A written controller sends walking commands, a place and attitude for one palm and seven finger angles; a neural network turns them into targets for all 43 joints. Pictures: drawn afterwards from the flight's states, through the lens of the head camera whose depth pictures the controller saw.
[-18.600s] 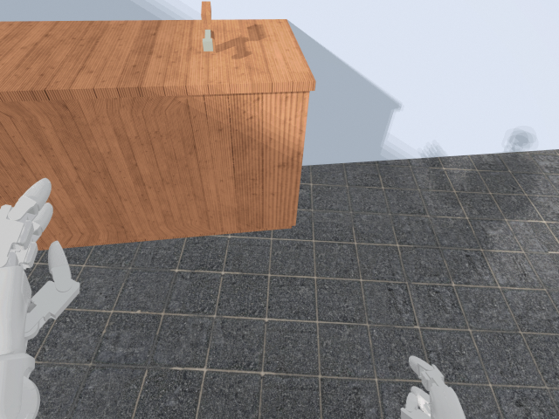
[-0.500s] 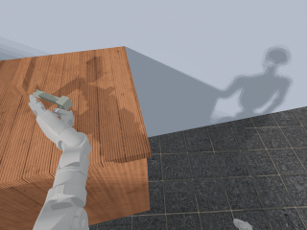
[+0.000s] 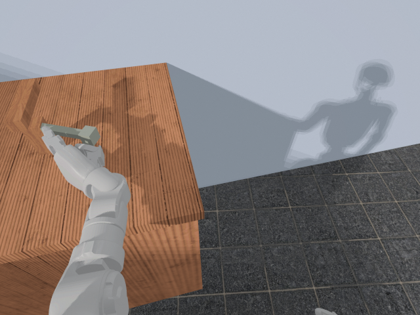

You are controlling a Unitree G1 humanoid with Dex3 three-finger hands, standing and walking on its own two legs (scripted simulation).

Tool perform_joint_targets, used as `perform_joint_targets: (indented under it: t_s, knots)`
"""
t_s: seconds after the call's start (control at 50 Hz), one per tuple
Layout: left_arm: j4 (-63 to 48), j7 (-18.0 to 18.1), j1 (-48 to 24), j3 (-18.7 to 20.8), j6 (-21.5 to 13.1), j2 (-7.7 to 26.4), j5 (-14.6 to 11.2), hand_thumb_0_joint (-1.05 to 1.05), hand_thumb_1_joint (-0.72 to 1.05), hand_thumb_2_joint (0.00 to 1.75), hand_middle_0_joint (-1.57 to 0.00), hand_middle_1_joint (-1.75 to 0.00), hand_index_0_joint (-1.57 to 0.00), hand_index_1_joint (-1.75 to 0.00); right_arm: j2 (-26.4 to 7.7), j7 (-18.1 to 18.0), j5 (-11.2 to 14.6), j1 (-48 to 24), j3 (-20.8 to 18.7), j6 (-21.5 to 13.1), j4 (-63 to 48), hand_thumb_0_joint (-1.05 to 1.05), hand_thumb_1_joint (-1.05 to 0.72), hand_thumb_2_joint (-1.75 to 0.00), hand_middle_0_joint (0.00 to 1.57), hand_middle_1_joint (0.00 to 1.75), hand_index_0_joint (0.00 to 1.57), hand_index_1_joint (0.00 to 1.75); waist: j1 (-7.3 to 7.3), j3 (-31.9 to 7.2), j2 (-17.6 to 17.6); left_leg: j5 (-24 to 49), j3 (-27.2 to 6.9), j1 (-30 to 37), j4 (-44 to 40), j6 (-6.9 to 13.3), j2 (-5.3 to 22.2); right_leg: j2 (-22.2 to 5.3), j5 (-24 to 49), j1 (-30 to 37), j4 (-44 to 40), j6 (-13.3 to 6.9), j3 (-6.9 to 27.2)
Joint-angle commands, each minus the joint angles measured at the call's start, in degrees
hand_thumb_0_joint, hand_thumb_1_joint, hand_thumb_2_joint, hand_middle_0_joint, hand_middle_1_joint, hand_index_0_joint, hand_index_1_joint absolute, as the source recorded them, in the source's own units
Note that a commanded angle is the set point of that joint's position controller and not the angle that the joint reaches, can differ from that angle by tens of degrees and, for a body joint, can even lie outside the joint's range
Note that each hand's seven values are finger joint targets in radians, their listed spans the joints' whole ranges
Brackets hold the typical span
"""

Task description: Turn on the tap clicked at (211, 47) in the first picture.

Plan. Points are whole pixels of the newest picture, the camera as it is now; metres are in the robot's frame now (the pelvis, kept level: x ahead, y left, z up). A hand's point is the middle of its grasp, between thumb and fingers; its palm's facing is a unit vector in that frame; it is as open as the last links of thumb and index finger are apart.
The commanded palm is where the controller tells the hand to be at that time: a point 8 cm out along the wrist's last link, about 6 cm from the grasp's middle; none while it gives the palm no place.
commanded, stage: push the lever round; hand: left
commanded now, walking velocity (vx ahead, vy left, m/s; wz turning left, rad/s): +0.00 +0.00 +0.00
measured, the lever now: (89, 135) +0.44 +0.26 +0.10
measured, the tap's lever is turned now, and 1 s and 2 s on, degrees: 64 72 73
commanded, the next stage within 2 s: lift the hand up off the lever in 0.28 s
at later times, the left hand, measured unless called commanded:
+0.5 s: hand (99, 142) +0.43 +0.24 +0.10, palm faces +0.82 -0.56 -0.08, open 7.8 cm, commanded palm +0.37 +0.26 +0.10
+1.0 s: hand (96, 137) +0.43 +0.24 +0.11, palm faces +0.81 -0.58 -0.06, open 7.8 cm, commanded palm +0.37 +0.26 +0.12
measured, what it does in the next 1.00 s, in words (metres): stands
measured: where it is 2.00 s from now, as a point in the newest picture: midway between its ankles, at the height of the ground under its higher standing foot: outside the picture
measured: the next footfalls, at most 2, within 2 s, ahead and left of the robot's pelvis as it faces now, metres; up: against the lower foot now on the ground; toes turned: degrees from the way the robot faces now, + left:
none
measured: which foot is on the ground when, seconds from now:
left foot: down 0.00-1.00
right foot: down 0.00-1.00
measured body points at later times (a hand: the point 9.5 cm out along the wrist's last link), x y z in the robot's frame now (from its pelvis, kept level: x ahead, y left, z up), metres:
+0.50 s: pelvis -0.01 +0.00 +0.00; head +0.02 +0.00 +0.45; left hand +0.38 +0.27 +0.10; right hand +0.06 -0.26 -0.13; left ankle -0.01 +0.13 -0.72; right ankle -0.01 -0.10 -0.72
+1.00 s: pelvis -0.01 +0.01 +0.00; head +0.02 +0.01 +0.45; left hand +0.38 +0.27 +0.12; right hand +0.09 -0.24 -0.12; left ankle -0.01 +0.13 -0.72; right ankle -0.01 -0.10 -0.72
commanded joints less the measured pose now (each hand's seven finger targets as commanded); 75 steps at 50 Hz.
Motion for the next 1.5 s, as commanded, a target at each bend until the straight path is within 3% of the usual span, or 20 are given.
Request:
perform_joint_targets:
  t_s: [0.0,0.16,0.22,0.26,0.28,0.34,0.44,0.5,0.64,0.7,0.76,0.78,0.94,1.0,1.02,1.06,1.16,1.34,1.44,1.48]
  knots:
    - [-10.6,0.0,-25.6,-1.1,-3.5,11.0,2.2,0.0,0.9,0.9,-0.15,-0.15,-0.15,-0.15,-7.7,-0.4,-0.1,-1.3,-2.4,-1.8,-5.9,0.0,-0.9,-0.9,0.2,0.3,0.2,0.3,-1.36,-15.6,-1.8,18.1,1.9,4.6,-3.1,1.4,-0.7,-1.0,18.9,9.8,-4.6,0.2,0.8]
    - [-7.6,0.2,-29.5,-0.3,-5.2,12.8,2.7,0.0,0.9,0.9,-0.15,-0.15,-0.15,-0.15,-8.0,-0.6,-0.5,-0.5,-2.5,-2.0,-5.3,0.0,-0.9,-0.9,0.2,0.3,0.2,0.3,-2.0,-17.5,-1.6,17.1,1.9,4.3,-2.3,1.6,-0.9,-0.8,18.5,9.2,-4.2,0.2,1.1]
    - [-6.9,0.2,-31.0,-0.1,-5.5,13.3,3.1,0.0,0.9,0.9,-0.15,-0.15,-0.15,-0.15,-7.9,-0.5,-0.5,-0.1,-2.5,-1.8,-5.2,0.0,-0.9,-0.9,0.2,0.3,0.2,0.3,-2.08,-17.9,0.5,17.4,1.9,4.5,-2.3,1.6,-1.0,-0.8,18.5,8.7,-3.9,0.1,1.1]
    - [-5.6,0.3,-30.1,1.3,-5.6,14.6,3.0,0.0,0.9,0.9,-0.15,-0.15,-0.15,-0.15,-8.1,-0.5,-0.6,0.5,-2.6,-1.8,-5.3,0.0,-0.9,-0.9,0.2,0.3,0.2,0.3,-1.92,-18.3,-2.1,17.4,2.0,3.3,-2.0,1.8,-1.0,-0.8,19.6,9.7,-3.9,0.3,1.2]
    - [-5.6,0.3,-30.1,2.7,-5.8,16.1,2.9,0.0,0.9,0.9,-0.15,-0.15,-0.15,-0.15,-8.3,-0.6,-0.6,0.4,-2.7,-1.6,-5.2,0.0,-0.9,-0.9,0.2,0.3,0.2,0.3,-1.85,-18.4,-1.3,17.1,2.1,3.1,-2.0,1.8,-1.1,-0.9,19.4,10.0,-4.0,0.4,1.5]
    - [-2.7,0.2,-31.4,1.7,-5.8,15.2,3.1,0.0,0.9,0.9,-0.15,-0.15,-0.15,-0.15,-8.2,-0.5,-0.5,1.0,-2.5,-1.6,-5.1,0.0,-0.9,-0.9,0.2,0.3,0.2,0.3,-2.56,-16.5,-2.7,14.8,2.1,1.7,-2.2,2.0,-1.1,-0.8,17.3,8.7,-4.4,0.6,1.4]
    - [-2.8,0.0,-32.3,2.1,-6.6,15.7,2.8,0.0,0.9,0.9,-0.15,-0.15,-0.15,-0.15,-8.4,-0.2,-0.5,1.5,-2.6,-1.8,-5.4,0.0,-0.9,-0.9,0.2,0.3,0.2,0.3,-2.52,-18.2,-1.7,14.2,2.2,2.2,-2.3,2.2,-1.3,-0.4,16.5,9.0,-4.7,0.6,1.7]
    - [-4.4,-0.2,-32.5,2.5,-6.7,16.6,3.0,0.0,0.9,0.9,-0.15,-0.15,-0.15,-0.15,-8.5,0.1,-0.5,2.0,-2.6,-1.8,-5.5,0.0,-0.9,-0.9,0.2,0.3,0.2,0.3,-2.06,-18.9,1.3,15.5,1.9,3.5,-2.9,1.9,-1.1,-0.3,16.8,9.3,-4.3,0.2,1.4]
    - [-5.4,-0.5,-29.4,2.2,-5.3,15.4,1.8,0.0,0.9,0.9,-0.15,-0.15,-0.15,-0.15,-8.8,0.3,-0.1,1.9,-2.8,-2.2,-5.8,0.0,-0.9,-0.9,0.2,0.3,0.2,0.3,-1.56,-17.3,-1.7,15.7,2.1,3.5,-4.1,1.9,-1.0,0.0,16.9,10.7,-5.6,0.3,1.1]
    - [-7.6,-0.5,-29.6,1.1,-4.8,14.4,2.0,0.0,0.9,0.9,-0.15,-0.15,-0.15,-0.15,-8.6,0.4,-0.1,1.3,-2.7,-2.2,-5.8,0.0,-0.9,-0.9,0.2,0.3,0.2,0.3,-1.3,-16.6,1.3,16.6,2.0,5.1,-5.0,1.7,-0.9,0.0,16.6,10.6,-5.7,-0.1,0.8]
    - [-7.2,-0.4,-29.0,0.3,-3.8,13.5,1.9,0.0,0.9,0.9,-0.15,-0.15,-0.15,-0.15,-8.7,0.5,0.0,0.8,-2.7,-2.5,-5.8,0.0,-0.9,-0.9,0.2,0.3,0.2,0.3,-1.58,-15.0,-0.7,15.9,1.9,5.0,-5.2,1.8,-0.7,0.1,15.7,10.0,-6.5,0.0,0.7]
    - [-7.4,-0.4,-28.9,1.5,-3.6,14.8,1.9,0.0,0.9,0.9,-0.15,-0.15,-0.15,-0.15,-8.8,0.3,-0.1,0.7,-2.7,-2.3,-5.5,0.0,-0.9,-0.9,0.2,0.3,0.2,0.3,-1.26,-14.5,-0.1,15.4,1.7,5.0,-5.7,1.6,-0.7,0.0,14.6,10.3,-6.6,-0.1,0.5]
    - [-6.8,-0.2,-31.2,-0.7,-2.1,12.5,1.8,0.0,0.9,0.9,-0.15,-0.15,-0.15,-0.15,-8.5,0.0,-0.1,-0.5,-2.3,-2.7,-5.4,0.0,-0.9,-0.9,0.2,0.3,0.2,0.3,-1.61,-14.1,-1.2,14.7,1.5,6.4,-6.4,1.5,-0.7,0.0,13.1,9.7,-7.5,-0.1,0.4]
    - [-10.3,-0.2,-32.3,0.4,-1.9,14.3,1.9,0.0,0.9,0.9,-0.15,-0.15,-0.15,-0.15,-8.4,-0.1,-0.1,-0.4,-2.3,-2.4,-5.9,0.0,-0.9,-0.9,0.2,0.3,0.2,0.3,-1.0,-17.5,0.5,17.8,1.6,8.2,-6.4,1.2,-0.7,-0.2,15.9,11.7,-7.0,-0.2,0.5]
    - [-10.5,-0.4,-31.9,-1.5,-1.6,11.9,1.7,0.0,0.9,0.9,-0.15,-0.15,-0.15,-0.15,-8.0,0.0,0.0,-0.8,-2.4,-2.5,-6.0,0.0,-0.9,-0.9,0.2,0.3,0.2,0.3,-0.95,-17.2,1.8,19.4,1.8,8.9,-6.2,0.9,-0.6,-0.1,17.3,11.5,-6.8,-0.4,0.4]
    - [-11.4,-0.3,-29.4,-0.8,-1.0,11.9,1.5,0.0,0.9,0.9,-0.15,-0.15,-0.15,-0.15,-8.0,0.1,-0.2,-0.6,-2.6,-2.4,-6.1,0.0,-0.9,-0.9,0.2,0.3,0.2,0.3,-0.39,-18.8,0.4,22.9,2.0,9.7,-5.6,0.8,-0.5,0.1,20.7,12.9,-6.2,-0.3,0.1]
    - [-12.6,-0.9,-26.5,-0.9,1.1,11.2,0.7,0.0,0.9,0.9,-0.15,-0.15,-0.15,-0.15,-8.1,0.1,0.3,-1.0,-2.6,-2.1,-6.5,0.0,-0.9,-0.9,0.2,0.3,0.2,0.3,0.19,-17.7,-1.7,25.5,2.3,10.1,-6.1,0.8,-0.4,-0.1,23.9,14.8,-6.6,-0.2,0.0]
    - [-20.5,-1.9,-23.3,-1.5,4.1,10.9,0.0,0.0,0.9,0.9,-0.15,-0.15,-0.15,-0.15,-7.6,-0.4,0.9,-2.9,-2.5,-2.1,-7.1,0.0,-0.9,-0.9,0.2,0.3,0.2,0.3,1.47,-17.1,-1.0,29.0,2.6,12.6,-7.4,0.6,-0.2,-0.4,27.3,18.4,-7.6,-0.4,0.1]
    - [-21.3,-2.4,-20.9,-2.0,6.2,10.4,-0.6,0.0,0.9,0.9,-0.15,-0.15,-0.15,-0.15,-7.5,-1.0,1.3,-4.8,-2.2,-2.2,-7.2,0.0,-0.9,-0.9,0.2,0.3,0.2,0.3,1.64,-14.3,-2.6,25.9,3.0,11.8,-8.6,1.1,-0.5,-0.9,26.6,19.4,-9.1,0.0,0.4]
    - [-22.8,-2.6,-21.7,-1.1,6.6,11.5,-0.9,0.0,0.9,0.9,-0.15,-0.15,-0.15,-0.15,-7.5,-1.4,1.5,-5.5,-2.1,-2.2,-7.0,0.0,-0.9,-0.9,0.2,0.3,0.2,0.3,1.85,-14.1,-1.0,25.3,3.2,12.5,-9.1,1.2,-0.6,-1.1,25.9,19.8,-9.7,0.0,0.6]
